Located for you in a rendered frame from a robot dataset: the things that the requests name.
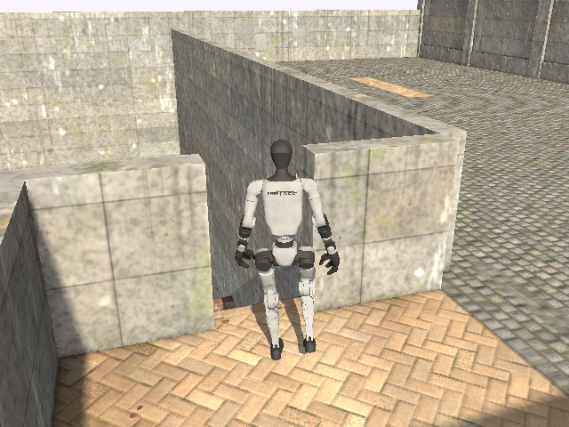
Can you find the left robot upper arm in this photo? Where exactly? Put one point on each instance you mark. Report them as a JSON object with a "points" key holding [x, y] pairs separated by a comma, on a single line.
{"points": [[250, 204]]}

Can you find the robot left hand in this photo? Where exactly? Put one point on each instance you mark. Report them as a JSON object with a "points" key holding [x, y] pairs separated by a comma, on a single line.
{"points": [[246, 255]]}

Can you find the robot left forearm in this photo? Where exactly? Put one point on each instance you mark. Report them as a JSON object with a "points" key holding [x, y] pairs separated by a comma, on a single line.
{"points": [[243, 237]]}

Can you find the robot left foot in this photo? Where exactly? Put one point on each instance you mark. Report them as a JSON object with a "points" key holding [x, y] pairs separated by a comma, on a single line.
{"points": [[276, 352]]}

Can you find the robot right forearm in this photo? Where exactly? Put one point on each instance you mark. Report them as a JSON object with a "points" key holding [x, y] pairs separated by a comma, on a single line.
{"points": [[327, 237]]}

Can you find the robot right hand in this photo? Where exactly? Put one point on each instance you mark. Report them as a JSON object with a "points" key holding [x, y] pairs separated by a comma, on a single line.
{"points": [[334, 262]]}

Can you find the robot right shin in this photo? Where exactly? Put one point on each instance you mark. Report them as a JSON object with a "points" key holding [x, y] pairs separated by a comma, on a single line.
{"points": [[307, 304]]}

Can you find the right robot upper arm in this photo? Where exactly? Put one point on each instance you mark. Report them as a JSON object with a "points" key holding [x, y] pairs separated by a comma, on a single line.
{"points": [[315, 201]]}

